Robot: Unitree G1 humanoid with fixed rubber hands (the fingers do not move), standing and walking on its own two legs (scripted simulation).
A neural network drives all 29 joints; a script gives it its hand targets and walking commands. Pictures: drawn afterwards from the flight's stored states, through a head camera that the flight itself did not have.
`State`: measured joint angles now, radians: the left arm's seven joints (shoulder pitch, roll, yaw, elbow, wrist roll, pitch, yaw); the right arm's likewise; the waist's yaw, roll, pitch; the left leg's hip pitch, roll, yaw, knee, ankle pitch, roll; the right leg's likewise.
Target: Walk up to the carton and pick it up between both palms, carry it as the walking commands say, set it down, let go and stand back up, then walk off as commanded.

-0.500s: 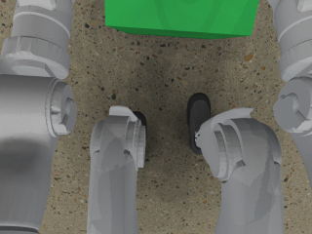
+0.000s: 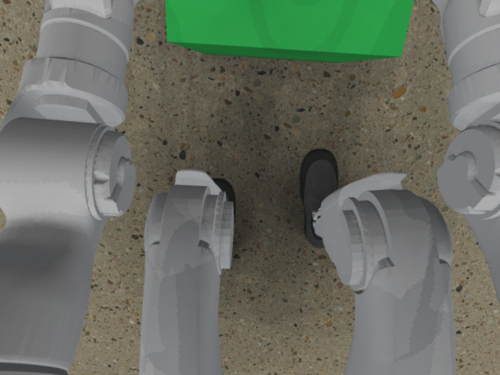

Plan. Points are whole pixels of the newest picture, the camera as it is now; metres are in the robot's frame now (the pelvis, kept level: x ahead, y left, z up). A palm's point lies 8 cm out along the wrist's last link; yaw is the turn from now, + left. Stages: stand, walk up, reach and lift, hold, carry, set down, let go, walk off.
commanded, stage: reach and lift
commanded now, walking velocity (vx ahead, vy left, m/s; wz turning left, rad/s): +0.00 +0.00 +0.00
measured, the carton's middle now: out of the picture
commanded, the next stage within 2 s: none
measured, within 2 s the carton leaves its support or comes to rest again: leaves its support in 0.40 s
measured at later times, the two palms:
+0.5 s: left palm out of the picture +0.58 +0.15 -0.16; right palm out of the picture +0.57 -0.17 -0.16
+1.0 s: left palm out of the picture +0.59 +0.15 -0.06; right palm out of the picture +0.58 -0.16 -0.08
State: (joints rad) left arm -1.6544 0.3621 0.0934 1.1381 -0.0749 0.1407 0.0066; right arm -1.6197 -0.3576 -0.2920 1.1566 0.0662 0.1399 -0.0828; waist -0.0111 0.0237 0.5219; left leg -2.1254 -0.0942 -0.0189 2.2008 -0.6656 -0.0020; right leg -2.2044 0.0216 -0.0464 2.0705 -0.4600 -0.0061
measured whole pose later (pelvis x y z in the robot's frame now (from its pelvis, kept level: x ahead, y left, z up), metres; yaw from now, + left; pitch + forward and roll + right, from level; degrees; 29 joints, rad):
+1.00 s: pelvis -0.02 +0.00 +0.00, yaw +1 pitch +28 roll -2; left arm -1.67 0.34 0.14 0.92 -0.03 0.42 0.10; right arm -1.59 -0.28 -0.38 0.83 -0.04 0.40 -0.15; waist -0.01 0.03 0.48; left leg -2.06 -0.11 -0.01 2.19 -0.62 0.00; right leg -2.13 0.02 -0.03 2.07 -0.43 0.00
